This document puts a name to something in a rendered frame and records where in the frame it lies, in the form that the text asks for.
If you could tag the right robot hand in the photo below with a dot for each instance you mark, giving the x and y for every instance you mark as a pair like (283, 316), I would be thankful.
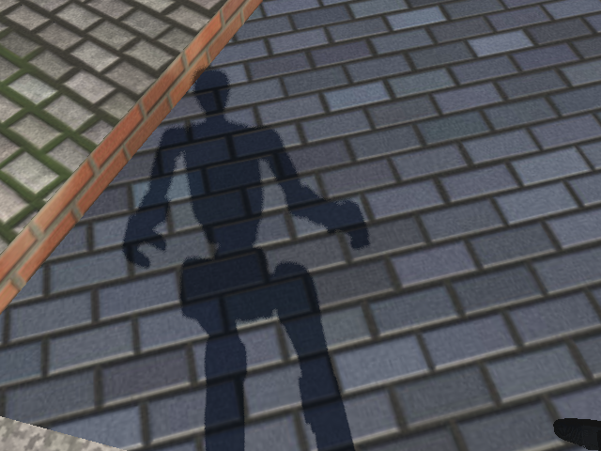
(579, 431)

